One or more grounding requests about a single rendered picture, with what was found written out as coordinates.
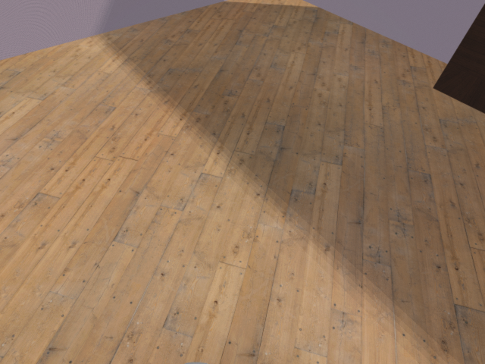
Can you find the cabinet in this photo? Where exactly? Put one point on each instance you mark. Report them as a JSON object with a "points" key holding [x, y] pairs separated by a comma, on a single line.
{"points": [[464, 76]]}

